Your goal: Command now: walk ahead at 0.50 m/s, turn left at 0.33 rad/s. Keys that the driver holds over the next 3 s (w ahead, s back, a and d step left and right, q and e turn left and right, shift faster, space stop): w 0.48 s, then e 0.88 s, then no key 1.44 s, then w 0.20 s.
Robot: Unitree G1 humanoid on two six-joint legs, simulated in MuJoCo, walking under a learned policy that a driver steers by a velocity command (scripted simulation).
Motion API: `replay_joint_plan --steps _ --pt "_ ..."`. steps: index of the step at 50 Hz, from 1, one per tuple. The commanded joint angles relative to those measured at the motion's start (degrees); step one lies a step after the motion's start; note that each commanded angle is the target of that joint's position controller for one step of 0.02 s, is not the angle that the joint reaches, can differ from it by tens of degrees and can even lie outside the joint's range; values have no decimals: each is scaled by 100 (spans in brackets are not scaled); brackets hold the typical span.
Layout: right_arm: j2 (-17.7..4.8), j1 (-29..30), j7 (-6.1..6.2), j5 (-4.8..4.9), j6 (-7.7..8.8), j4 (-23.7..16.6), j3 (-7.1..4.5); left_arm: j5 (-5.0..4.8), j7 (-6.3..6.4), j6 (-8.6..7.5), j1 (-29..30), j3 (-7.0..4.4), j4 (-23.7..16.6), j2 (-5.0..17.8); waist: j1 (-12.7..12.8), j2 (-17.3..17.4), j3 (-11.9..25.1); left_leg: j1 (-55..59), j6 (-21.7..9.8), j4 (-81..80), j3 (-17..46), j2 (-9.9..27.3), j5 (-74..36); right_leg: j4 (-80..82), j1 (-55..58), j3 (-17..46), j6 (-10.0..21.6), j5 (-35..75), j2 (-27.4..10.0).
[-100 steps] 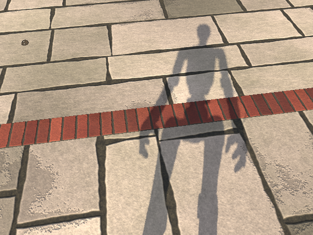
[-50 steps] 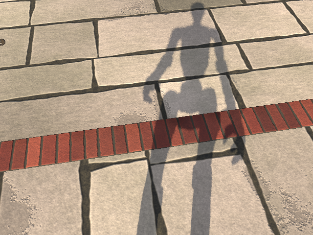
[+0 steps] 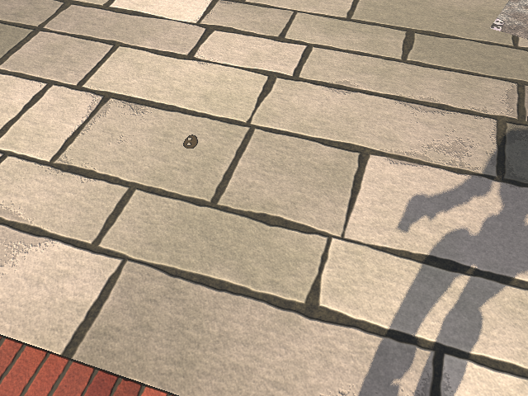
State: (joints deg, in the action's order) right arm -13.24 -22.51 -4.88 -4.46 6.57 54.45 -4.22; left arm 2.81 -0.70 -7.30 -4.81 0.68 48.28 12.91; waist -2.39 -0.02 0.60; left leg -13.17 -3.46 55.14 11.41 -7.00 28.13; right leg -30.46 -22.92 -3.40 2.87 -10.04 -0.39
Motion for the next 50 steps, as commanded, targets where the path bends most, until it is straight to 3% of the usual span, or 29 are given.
replay_joint_plan --steps 1,2,3,6,10,13,15,17,20,21,22,23,24,25,26,27,28,29,30,32,33,34,35,37,38,40,45,49,50 --pt "-364 275 251 45 41 -388 -71 -21 49 21 -1365 -161 257 451 573 -335 -205 -3394 -219 1572 -186 736 -743 2079 2606 2940 1252 -1765 -1925" --pt "-172 324 305 -59 13 -385 -11 -59 117 16 -1282 -56 267 101 426 -379 -105 -2944 -284 1259 -196 984 -1109 2251 2258 2469 1217 -900 -1761" --pt "-1 442 298 -133 -21 -395 50 -38 185 16 -1236 -14 276 -56 344 -283 -97 -2644 -255 1116 -291 1117 -1212 2406 2020 2119 1195 -240 -1654" --pt "49 809 184 5 -90 -516 85 28 191 -74 -1371 -136 379 167 346 -278 -104 -2609 -21 286 -603 1187 -1401 2537 1941 1113 1195 785 -1305" --pt "177 1458 111 -5 -260 -775 219 75 -98 -113 -1879 -187 654 279 383 -253 -247 -2202 174 -1191 -1152 1281 -2575 2498 1474 484 1263 2006 -1198" --pt "-80 1793 99 11 -335 -966 173 60 -257 -136 -2124 -203 808 428 375 -368 -292 -2141 88 -1717 -1043 1185 -2955 2313 1715 493 1289 2425 -1314" --pt "-173 2041 124 36 -336 -1050 135 123 -286 -106 -2337 -204 923 433 430 -401 -353 -2288 -15 -1948 -1027 1155 -2910 2190 2158 498 1228 2349 -1403" --pt "-209 2398 160 80 -311 -1199 98 113 -254 -48 -2452 -211 944 480 497 -420 -348 -2109 -97 -2035 -1152 1061 -2635 2066 2395 433 1102 2158 -1426" --pt "-291 2610 192 148 -210 -1301 29 15 -159 71 -2480 -277 951 628 416 -402 -432 -1571 -281 -2530 -1421 890 -2230 1668 2657 357 861 2069 -1463" --pt "-365 2354 218 211 -143 -1262 -21 18 -117 90 -2494 -306 961 723 288 -436 -270 -777 -408 -2573 -1540 748 -2419 1305 2384 276 781 2676 -1386" --pt "-634 1758 266 296 -45 -1124 -138 70 -90 54 -2430 -325 908 738 55 -295 145 377 -655 -2326 -1459 708 -2763 509 1921 8 490 3036 -1058" --pt "-922 709 285 279 -1 -905 -180 124 -62 -14 -3072 -166 814 134 -3 651 1598 2966 -1581 -2137 -240 1499 -3205 -1143 473 -288 20 1730 -323" --pt "-967 -822 343 197 -27 -568 -176 225 -209 -81 -2996 -37 715 -110 -571 1433 2351 4593 -2414 -3312 2181 2686 -2558 -2834 -1135 36 -240 -2384 491" --pt "-890 -1219 379 -17 66 -262 -228 9 -282 -63 -1725 -225 453 350 -891 711 1121 3910 -1836 -3746 2123 2600 -2587 -3974 -2155 766 41 -2521 262" --pt "-976 -552 409 72 138 -315 -283 -99 -202 -60 -1487 -281 411 432 -550 464 243 2599 -1610 -3730 1321 2686 -3420 -4337 -2207 866 126 -2056 -153" --pt "-726 -126 451 160 113 -329 -228 -8 -100 -28 -1615 -308 437 479 -228 271 276 1829 -1594 -3732 748 2667 -4393 -4293 -1657 857 136 -1885 -435" --pt "-396 189 452 203 91 -361 -124 77 -63 11 -1635 -257 417 237 66 194 212 1224 -1545 -3756 259 2632 -5247 -4200 -1308 878 126 -1701 -612" --pt "-59 484 451 178 61 -465 -24 124 -76 78 -1649 -186 421 -40 288 121 149 640 -1454 -3918 -142 2550 -5736 -3953 -964 881 62 -1539 -735" --pt "86 610 475 139 48 -533 5 153 -105 150 -1775 -160 438 -235 395 14 166 371 -1399 -4088 -426 2412 -5775 -3680 -799 839 -37 -1389 -725" --pt "-154 695 477 44 52 -598 -88 87 -278 235 -1856 -228 474 -159 472 241 173 -77 -1295 -4233 -1192 2061 -5678 -3425 -578 546 -210 -695 -568" --pt "-256 823 500 -92 44 -659 -119 102 -398 244 -2043 -204 532 -193 504 170 175 -366 -1201 -4185 -1445 1946 -5519 -3471 -426 573 -208 120 -596" --pt "-256 860 491 -139 35 -684 -116 97 -470 237 -2030 -223 499 -152 511 187 133 -552 -1195 -4107 -1572 1959 -5526 -3441 -453 540 -240 525 -591" --pt "-72 906 577 -123 81 -704 -25 147 -468 184 -1766 -252 354 -44 401 99 102 -349 -1113 -4098 -1555 1944 -4845 -3025 -854 832 -248 1166 -672" --pt "-119 543 614 -59 101 -532 -11 136 -382 189 -1354 -327 70 210 268 165 73 193 -1231 -3859 -1481 2176 -4954 -2592 -1439 939 -347 1596 -770" --pt "-155 445 645 -52 128 -469 -9 140 -311 204 -1169 -308 5 196 199 -25 101 475 -1112 -3650 -1583 2086 -4268 -1851 -1651 1083 -392 2126 -913" --pt "-128 36 645 -9 133 -351 21 189 -253 286 -936 -272 -69 73 -27 105 -22 681 -1112 -3251 -1699 2069 -4041 -1125 -1764 852 -418 2818 -940" --pt "-65 -386 621 25 97 -281 132 195 -218 442 -389 -270 -259 124 -234 103 -442 523 -905 -2645 -1331 2499 -2820 -41 -1701 582 -399 2660 -982" --pt "-153 -628 735 98 53 -193 123 268 -193 518 102 -288 -289 128 -493 -1 -625 558 -594 -2033 -1279 2698 -1544 575 -1520 311 -346 2260 -928" --pt "-155 -730 769 69 13 -137 126 269 -184 518 201 -315 -259 160 -565 -18 -664 562 -490 -1820 -1280 2762 -1261 633 -1447 270 -302 2353 -927"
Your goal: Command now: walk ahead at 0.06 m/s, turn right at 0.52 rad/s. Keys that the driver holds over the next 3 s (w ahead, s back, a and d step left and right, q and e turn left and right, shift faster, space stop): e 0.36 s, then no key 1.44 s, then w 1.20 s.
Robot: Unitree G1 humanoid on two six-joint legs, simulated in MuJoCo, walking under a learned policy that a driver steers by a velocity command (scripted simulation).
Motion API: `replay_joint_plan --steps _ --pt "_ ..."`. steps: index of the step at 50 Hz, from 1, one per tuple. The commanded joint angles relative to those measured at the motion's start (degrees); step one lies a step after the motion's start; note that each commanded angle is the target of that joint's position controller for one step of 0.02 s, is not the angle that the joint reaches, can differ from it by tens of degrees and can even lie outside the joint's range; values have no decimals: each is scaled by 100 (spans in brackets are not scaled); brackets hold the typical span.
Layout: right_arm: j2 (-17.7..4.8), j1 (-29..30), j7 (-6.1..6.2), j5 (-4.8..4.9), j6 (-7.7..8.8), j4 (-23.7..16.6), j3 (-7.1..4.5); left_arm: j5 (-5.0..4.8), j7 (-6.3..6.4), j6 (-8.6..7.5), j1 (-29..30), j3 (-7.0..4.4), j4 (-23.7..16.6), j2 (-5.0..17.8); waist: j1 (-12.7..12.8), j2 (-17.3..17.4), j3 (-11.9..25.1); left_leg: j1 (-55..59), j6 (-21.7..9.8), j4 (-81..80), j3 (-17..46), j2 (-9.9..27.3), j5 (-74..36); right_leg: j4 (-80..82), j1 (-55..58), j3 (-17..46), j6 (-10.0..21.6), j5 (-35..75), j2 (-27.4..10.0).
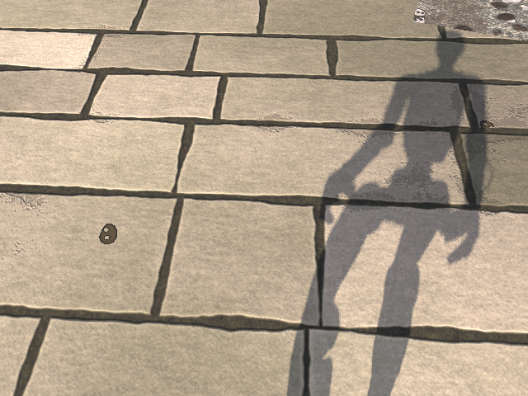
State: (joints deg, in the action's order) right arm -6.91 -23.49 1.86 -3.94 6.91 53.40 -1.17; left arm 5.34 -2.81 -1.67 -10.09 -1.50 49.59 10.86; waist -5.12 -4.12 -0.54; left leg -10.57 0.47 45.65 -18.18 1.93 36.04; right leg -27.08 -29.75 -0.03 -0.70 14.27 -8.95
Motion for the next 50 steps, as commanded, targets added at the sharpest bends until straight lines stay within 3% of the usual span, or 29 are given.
replay_joint_plan --steps 1,2,3,4,5,6,7,8,9,10,13,17,21,23,25,26,27,28,29,31,35,40,42,44,46,47,48,49,50 --pt "-1531 75 281 808 -328 -123 -547 -1123 -112 107 1453 -300 -728 668 -306 920 -722 -378 -775 170 1159 1434 -3062 301 -353 -153 93 -517 521" --pt "-1376 90 342 812 -469 -217 -487 -1111 -173 140 809 -334 -533 667 23 545 -97 -434 -615 1098 709 1314 -3449 434 454 -635 101 -62 901" --pt "-1165 -16 317 762 -500 -162 -457 -883 -138 169 -16 -420 -179 635 368 365 449 -1024 -401 2114 387 1123 -3282 540 1960 -878 281 734 1145" --pt "-1064 60 228 688 -428 -238 -411 -708 -18 178 -990 -607 166 1046 863 -19 843 -2144 10 3524 180 683 -2121 549 3663 -607 628 2749 812" --pt "-783 208 151 636 -307 -527 -330 -501 106 118 -1566 -665 288 1603 1091 -1144 1307 -4407 508 6258 541 175 2015 -843 5691 907 1503 6592 -697" --pt "-804 347 24 782 -162 -875 -199 -533 136 89 -1918 -590 200 1726 1373 -1258 2642 -5005 660 7307 1603 184 1968 -986 6387 2076 2535 7171 -1554" --pt "-893 793 0 821 -110 -1177 -154 -547 261 187 -1583 -561 -96 1722 1426 -851 2907 -5386 572 7698 2044 285 1583 -687 6165 2162 2712 5427 -1678" --pt "-772 875 64 733 -154 -1351 -65 -584 369 283 -1091 -529 -197 1738 1119 -370 2761 -5535 515 7415 2215 404 914 -361 5430 2345 2523 3443 -1716" --pt "-791 832 198 643 -321 -1251 -50 -571 436 357 -427 -406 -451 1465 801 413 2335 -5160 496 6633 2271 491 234 63 4217 2378 2287 1669 -1700" --pt "-856 847 322 560 -534 -1184 -101 -474 450 409 57 -334 -580 1379 537 569 1704 -4477 535 6269 2190 426 -60 405 2714 2414 2265 1137 -1727" --pt "-1159 929 466 379 -784 -1299 -264 -326 422 316 267 -318 -692 1547 289 135 801 -3762 487 5562 2015 9 -1385 633 841 1739 1875 -153 -704" --pt "-665 1642 302 269 -770 -1842 -51 -497 788 484 272 -274 -858 1335 357 -102 796 -3047 636 2384 1998 -179 -2841 416 753 1265 1418 -1112 132" --pt "-967 1511 63 412 -795 -1840 -157 -496 803 604 420 -400 -1133 1472 393 -908 915 -1366 561 501 1937 -257 -2359 811 509 1803 1289 -2823 -186" --pt "-1096 1165 20 369 -826 -1687 -264 -537 719 585 162 -334 -1102 1154 360 -850 705 -432 290 -690 1872 -205 -2550 602 341 1995 1063 -3475 -136" --pt "-1120 823 -22 291 -810 -1599 -312 -474 652 543 -370 -210 -955 577 330 -115 472 548 85 -1625 2102 164 -2069 -725 -348 1546 594 -4377 598" --pt "-1523 288 -17 194 -816 -1605 -366 -372 600 462 -538 -109 -1099 82 377 1586 584 1290 -595 -1709 3887 1623 -2703 -2810 -1801 892 116 -5345 1501" --pt "-1953 27 -79 30 -692 -1555 -533 -561 633 221 317 -303 -1509 575 46 2197 218 762 -1425 -3191 6170 2231 -2021 -3581 -2798 1518 -93 -5544 1862" --pt "-1910 315 -78 -95 -576 -1574 -528 -605 702 169 631 -461 -1469 985 224 1737 -303 585 -1527 -3184 5961 2122 -1276 -4662 -3265 1825 -65 -5161 1764" --pt "-1649 679 -38 17 -577 -1594 -480 -529 743 236 488 -500 -1292 1056 393 1571 -317 394 -1262 -2965 5238 1834 -1006 -5301 -3370 1660 -39 -4685 1722" --pt "-1193 1391 31 239 -679 -1694 -286 -446 749 399 58 -500 -1016 962 731 1262 -180 -573 -831 -2845 3954 1198 -1373 -5954 -2531 1293 -86 -3620 1649" --pt "-915 1160 100 274 -697 -1428 -90 -494 617 490 -279 -413 -975 678 784 1042 109 -1106 -960 -2799 2887 742 -2279 -6804 -1574 742 -366 -2590 1625" --pt "-1024 616 292 331 -736 -1188 -145 -386 539 466 361 -179 -1350 317 492 1147 354 161 -1073 -2842 2956 890 -1909 -3601 -1339 655 -516 -2169 858" --pt "-1120 475 274 342 -770 -1108 -200 -497 418 416 501 -113 -1283 134 324 1381 282 -505 -1068 -2953 2819 883 -1259 -2132 49 230 -489 -2606 750" --pt "-1200 127 185 306 -757 -964 -245 -590 322 360 176 -191 -1036 285 265 1529 -79 -1311 -1171 -3108 2982 1006 -309 -1465 1255 -138 -299 -3210 966" --pt "-991 258 135 325 -713 -959 -187 -607 329 288 -187 -268 -743 378 432 1188 -453 -1525 -1011 -2863 3062 856 -165 -205 1762 -115 -13 -2951 1000" --pt "-853 122 104 321 -667 -871 -141 -560 364 243 -343 -274 -674 417 486 950 -446 -1528 -767 -2650 3087 742 -503 398 2085 200 84 -2549 790" --pt "-708 108 51 262 -582 -858 -91 -486 414 196 -597 -295 -647 665 453 536 -189 -1673 -446 -2019 2818 503 -1213 398 2671 917 195 -1265 127" --pt "-560 -300 0 318 -485 -873 -98 -427 404 188 -409 -319 -451 707 -36 -375 5 -1601 -220 -2119 2304 177 -1865 13 2433 1051 565 -1417 -6" --pt "-861 97 33 291 -484 -792 -170 -469 345 173 -220 -278 -503 309 308 -219 -1 -901 -11 -1983 2163 126 -2114 253 1706 1062 665 -2531 183"
Over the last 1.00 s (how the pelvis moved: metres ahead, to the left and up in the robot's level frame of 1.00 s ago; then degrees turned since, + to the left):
0.45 0.03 -0.05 -11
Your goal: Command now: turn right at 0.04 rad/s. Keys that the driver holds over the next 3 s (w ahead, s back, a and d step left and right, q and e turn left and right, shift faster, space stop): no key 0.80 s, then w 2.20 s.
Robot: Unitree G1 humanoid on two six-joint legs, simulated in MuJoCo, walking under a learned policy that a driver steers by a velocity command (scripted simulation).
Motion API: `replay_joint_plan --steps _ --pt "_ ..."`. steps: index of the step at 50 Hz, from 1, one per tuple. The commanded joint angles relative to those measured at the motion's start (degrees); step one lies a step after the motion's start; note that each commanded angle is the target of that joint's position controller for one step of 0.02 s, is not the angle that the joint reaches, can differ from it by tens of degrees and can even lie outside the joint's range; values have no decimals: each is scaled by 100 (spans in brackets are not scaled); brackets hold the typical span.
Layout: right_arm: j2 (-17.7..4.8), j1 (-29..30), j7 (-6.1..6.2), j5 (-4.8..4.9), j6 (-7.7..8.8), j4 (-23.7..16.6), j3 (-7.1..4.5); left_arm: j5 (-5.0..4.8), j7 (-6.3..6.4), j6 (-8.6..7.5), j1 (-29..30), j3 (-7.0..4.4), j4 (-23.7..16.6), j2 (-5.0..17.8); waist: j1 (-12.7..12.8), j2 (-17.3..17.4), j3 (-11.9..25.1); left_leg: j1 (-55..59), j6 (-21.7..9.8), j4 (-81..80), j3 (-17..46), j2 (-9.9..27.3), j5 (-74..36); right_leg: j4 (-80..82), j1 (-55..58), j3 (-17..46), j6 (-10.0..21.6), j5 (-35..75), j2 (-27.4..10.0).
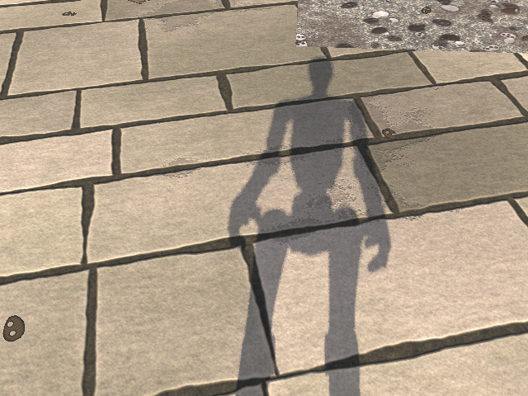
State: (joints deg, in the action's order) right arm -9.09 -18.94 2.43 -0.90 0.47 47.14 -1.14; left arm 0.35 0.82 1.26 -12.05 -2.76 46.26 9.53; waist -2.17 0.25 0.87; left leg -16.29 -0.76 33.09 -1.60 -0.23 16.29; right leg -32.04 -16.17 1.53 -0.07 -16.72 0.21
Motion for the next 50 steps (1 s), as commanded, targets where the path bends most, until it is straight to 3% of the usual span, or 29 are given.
replay_joint_plan --steps 1,2,4,7,13,23,40,42,43,45,46,47,48,50 --pt "-789 -137 -7 24 132 -144 -254 50 -43 -148 9 -103 -125 334 80 -503 -209 -102 128 -596 447 311 -201 882 88 811 492 123 -604" --pt "-636 -81 19 34 91 -98 -248 59 -43 -166 93 -114 -78 432 34 -534 -171 104 81 -507 381 300 -209 923 -27 748 371 -40 -532" --pt "-591 -111 29 -3 34 -62 -270 -11 -7 -215 103 -132 36 487 3 -682 -266 206 55 -534 401 309 -323 1041 -136 728 293 -95 -495" --pt "-521 -131 21 19 54 107 -296 -16 31 -257 15 -125 220 448 42 -396 -176 274 53 -567 399 348 -581 916 98 656 282 594 -467" --pt "-530 -65 22 53 32 389 -346 -49 33 -269 -70 -147 568 464 103 -74 -37 410 138 -577 384 377 -891 708 459 549 359 1655 -431" --pt "-613 70 73 89 -13 797 -372 -73 54 -210 -75 -175 981 446 125 -10 -148 539 189 -579 323 387 -1102 661 580 376 353 2017 -298" --pt "-532 124 83 95 -22 1291 -321 -76 85 -158 -97 -159 1356 438 164 -22 -327 545 208 -704 251 358 -914 735 573 273 300 1580 -204" --pt "-482 18 93 146 -34 1379 -331 -134 106 -127 -238 -215 1416 554 210 -174 -278 365 152 -387 -62 85 421 835 586 324 451 -237 -145" --pt "-454 148 103 180 -21 1316 -331 -188 117 -121 -387 -275 1426 706 307 -343 -405 9 85 -7 -212 -60 1118 1022 503 629 658 -1722 -295" --pt "-338 637 81 245 123 1043 -295 -240 114 -213 -959 -359 1469 1032 592 -856 -885 -1214 -17 986 -266 -83 1428 1910 607 2304 1316 -3594 -1317" --pt "-374 936 49 304 234 898 -294 -230 126 -305 -1014 -387 1444 1144 670 -971 -1191 -1649 -119 1469 12 111 1348 2224 467 3062 1616 -3642 -1755" --pt "-430 1163 14 346 339 772 -311 -161 141 -410 -1003 -381 1408 1135 697 -1000 -1313 -2144 -202 1974 272 274 1562 2341 566 3400 1761 -3264 -2005" --pt "-476 1209 -19 348 426 725 -332 -108 145 -494 -967 -364 1372 1070 668 -910 -1270 -2525 -278 2287 440 425 1670 2300 790 3424 1774 -2812 -2099" --pt "-571 1083 -96 326 539 748 -378 -144 142 -546 -672 -323 1243 945 458 -683 -946 -2347 -369 1733 444 590 1393 2084 875 2635 1435 -1942 -1833"
Over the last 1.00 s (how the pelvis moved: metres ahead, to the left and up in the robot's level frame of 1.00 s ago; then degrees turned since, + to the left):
0.11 0.03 -0.08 -18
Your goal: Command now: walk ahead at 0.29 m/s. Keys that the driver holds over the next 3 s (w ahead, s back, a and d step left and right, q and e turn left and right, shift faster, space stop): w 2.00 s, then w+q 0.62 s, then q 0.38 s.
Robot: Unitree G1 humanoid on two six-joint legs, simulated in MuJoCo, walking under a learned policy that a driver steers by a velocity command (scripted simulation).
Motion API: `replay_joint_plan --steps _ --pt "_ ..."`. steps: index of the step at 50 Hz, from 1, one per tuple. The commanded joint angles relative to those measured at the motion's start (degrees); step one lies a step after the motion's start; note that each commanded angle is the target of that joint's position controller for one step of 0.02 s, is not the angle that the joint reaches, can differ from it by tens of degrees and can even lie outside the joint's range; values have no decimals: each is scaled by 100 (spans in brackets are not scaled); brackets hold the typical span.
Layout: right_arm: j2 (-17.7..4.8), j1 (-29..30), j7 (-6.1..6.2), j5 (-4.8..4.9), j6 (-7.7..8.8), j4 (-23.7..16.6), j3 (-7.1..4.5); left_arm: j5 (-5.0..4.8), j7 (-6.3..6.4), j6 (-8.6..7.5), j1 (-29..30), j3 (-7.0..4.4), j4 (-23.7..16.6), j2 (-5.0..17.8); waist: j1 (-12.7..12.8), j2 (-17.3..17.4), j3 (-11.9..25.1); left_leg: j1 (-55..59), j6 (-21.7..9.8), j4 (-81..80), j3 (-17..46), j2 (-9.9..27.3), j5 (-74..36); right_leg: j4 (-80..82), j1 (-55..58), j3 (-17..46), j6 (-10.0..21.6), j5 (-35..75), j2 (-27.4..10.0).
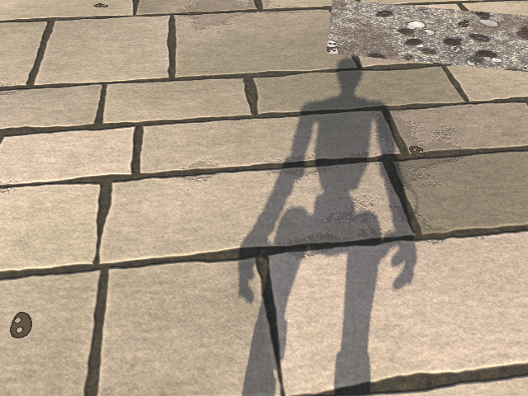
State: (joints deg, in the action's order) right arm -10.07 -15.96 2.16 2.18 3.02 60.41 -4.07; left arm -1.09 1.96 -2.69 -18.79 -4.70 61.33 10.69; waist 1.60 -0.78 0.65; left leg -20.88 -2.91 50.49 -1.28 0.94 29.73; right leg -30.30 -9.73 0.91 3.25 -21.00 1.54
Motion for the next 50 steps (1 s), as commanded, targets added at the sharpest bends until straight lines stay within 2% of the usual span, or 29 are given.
replay_joint_plan --steps 1,4,5,6,7,8,9,10,11,12,13,16,18,22,26,28,30,31,32,33,34,35,36,37,38,39,41,45,50 --pt "-502 730 -97 -10 299 -519 -108 -36 19 -126 124 -131 -312 825 14 -559 -742 -1333 -134 -473 193 383 -190 1820 -4 2137 908 -1094 -1715" --pt "-292 -317 -173 -59 236 -23 -145 -89 -32 -38 292 -154 -364 952 -528 -421 -354 1387 116 -1294 -583 -258 -1625 1254 -1769 872 570 -823 -1003" --pt "-325 -828 -148 -49 180 143 -192 -56 -43 -63 297 -115 -379 869 -769 -293 -248 2017 160 -1359 -693 -391 -1483 862 -2161 705 483 -816 -867" --pt "-435 -1400 -106 -48 165 245 -240 -27 -54 -132 506 -34 -464 666 -1097 18 -178 2581 30 -1681 -270 -153 -1240 -207 -2559 393 248 -120 -658" --pt "-1044 -2129 -73 -107 201 307 -346 44 -83 -210 635 99 -615 150 -1228 1700 60 3069 -534 -2689 2100 1315 -723 -2971 -3447 -348 -185 -362 -128" --pt "-1237 -2399 -191 -232 281 309 -280 -102 -105 -355 526 76 -815 114 -1049 2183 313 3374 -1552 -3984 4908 2283 256 -4231 -4525 178 -178 -1354 285" --pt "-1159 -1769 -246 -251 372 212 -212 -295 -107 -440 786 29 -938 379 -782 1362 -295 2934 -1646 -4114 5111 2459 1210 -4882 -5182 453 -18 -967 -203" --pt "-916 -1175 -295 -227 429 7 -114 -276 -109 -457 1055 31 -1037 529 -637 747 -603 2452 -1376 -3978 4315 2238 1070 -4899 -5280 443 140 -285 -489" --pt "-822 -590 -330 -224 430 -185 -37 -136 -79 -412 933 10 -938 563 -384 271 -621 1873 -1086 -3910 3424 1937 382 -4544 -4813 411 149 430 -730" --pt "-742 -240 -339 -232 408 -297 21 -19 -45 -341 708 -39 -848 611 -160 308 -521 1339 -830 -3986 2686 1614 -314 -4013 -4154 422 117 901 -881" --pt "-684 -234 -320 -250 366 -291 49 6 -49 -283 563 -71 -782 646 -104 530 -521 1069 -688 -4071 2093 1347 -838 -3671 -3722 331 38 1205 -903" --pt "-655 -851 -203 -250 328 -133 90 36 -87 -192 937 -55 -907 539 -232 561 -506 1096 -646 -4130 1151 1037 -2514 -2830 -3555 32 -131 1957 -769" --pt "-722 -1067 -120 -223 316 -98 88 69 -131 -199 1591 8 -1177 413 -365 460 -488 1252 -583 -4153 869 984 -3333 -1974 -3510 -50 -165 2397 -677" --pt "-810 -1342 -47 -163 285 -47 66 -10 -272 -208 2499 101 -1483 334 -584 537 -577 1586 -523 -4327 596 975 -3208 -681 -3118 -205 -202 2956 -448" --pt "-808 -1620 -47 -128 180 88 27 -47 -414 -270 3118 167 -1763 377 -707 494 -841 2478 -644 -4045 586 1282 -3584 -184 -3434 -247 -71 2474 -403" --pt "-901 -1576 -44 -135 126 85 -18 -56 -488 -332 3203 171 -1870 438 -600 596 -781 2747 -609 -3682 532 1385 -4429 34 -3148 -356 96 1999 -290" --pt "-1093 -1369 -60 -152 102 3 -72 -22 -484 -359 2493 32 -1738 761 -145 918 -191 2729 -507 -2779 419 1334 -6722 78 -1729 -649 337 1606 118" --pt "-1117 -1168 -76 -152 93 -65 -64 -43 -450 -359 1392 -116 -1437 1051 414 955 414 2340 -368 -1683 252 1122 -7314 165 -264 -659 565 1812 204" --pt "-1059 -955 -106 -214 128 -239 -16 17 -383 -341 88 -247 -1135 1454 923 637 1308 848 -194 33 158 865 -5872 -139 1933 424 963 2061 -744" --pt "-200 -1755 -235 -199 271 -270 233 82 -390 -299 -566 -292 -948 1849 478 -1042 2528 -1457 161 2353 305 -270 -934 381 4165 3481 1974 870 -2404" --pt "-648 -1449 -290 -19 453 -162 109 65 -366 -242 -682 -154 -858 1325 700 -932 2551 -2034 33 3085 1173 -300 127 1117 4027 4266 1885 407 -2368" --pt "-980 -767 -284 105 517 -461 14 27 -340 -248 63 -73 -959 1080 557 -834 1387 -2511 -23 3156 915 53 -211 1263 3089 3215 1589 714 -2152" --pt "-1036 -302 -225 77 533 -604 3 37 -341 -287 663 -8 -1111 902 328 -169 815 -2250 -39 2858 731 353 -765 1474 1938 2462 1416 1332 -1943" --pt "-997 -135 -161 -40 487 -627 -54 103 -382 -343 1013 37 -1141 747 78 176 420 -1913 -13 2452 632 537 -1079 1640 1007 1939 1283 1882 -1724" --pt "-872 -281 -130 -122 393 -625 -75 155 -409 -395 1128 88 -1109 599 -168 70 357 -1448 -23 2202 694 710 -1257 1816 449 1580 1205 2084 -1532" --pt "-701 -441 -120 -116 314 -620 -65 154 -435 -411 1099 102 -1046 557 -292 -39 302 -1241 -14 1999 678 752 -1301 1960 164 1409 1207 2058 -1460" --pt "-579 -322 -101 -87 228 -743 -50 108 -382 -422 898 87 -895 696 -373 -203 51 -1317 67 1526 590 858 -1382 2224 -223 1089 1240 2126 -1419" --pt "-650 690 -134 -196 212 -1126 -32 79 -208 -371 459 40 -766 983 -177 -135 -265 -1812 260 12 413 856 -2667 2392 -209 627 1102 2334 -1255" --pt "-594 1781 -261 -108 241 -1419 89 -22 -196 -339 -142 20 -567 1167 196 -201 -409 -1308 247 -1594 99 456 -3617 2288 73 275 850 2105 -1148"
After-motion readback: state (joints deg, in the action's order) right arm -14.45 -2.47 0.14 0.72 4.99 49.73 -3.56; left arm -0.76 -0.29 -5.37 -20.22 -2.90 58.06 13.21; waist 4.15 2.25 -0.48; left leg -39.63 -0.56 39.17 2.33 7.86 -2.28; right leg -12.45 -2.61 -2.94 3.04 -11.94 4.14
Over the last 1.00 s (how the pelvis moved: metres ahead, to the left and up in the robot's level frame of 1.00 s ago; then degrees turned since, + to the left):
0.06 -0.01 0.00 1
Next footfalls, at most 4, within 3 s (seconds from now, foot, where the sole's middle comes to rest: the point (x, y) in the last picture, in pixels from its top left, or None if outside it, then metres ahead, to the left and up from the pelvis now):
0.14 left None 0.10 0.14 -0.77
0.64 right None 0.47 -0.07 -0.77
1.16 left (215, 312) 0.77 0.18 -0.77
1.72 right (298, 231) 1.07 -0.06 -0.77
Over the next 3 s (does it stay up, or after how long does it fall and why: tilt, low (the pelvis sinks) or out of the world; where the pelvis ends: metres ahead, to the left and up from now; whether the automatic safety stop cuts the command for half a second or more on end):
stays up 1.55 0.11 0.01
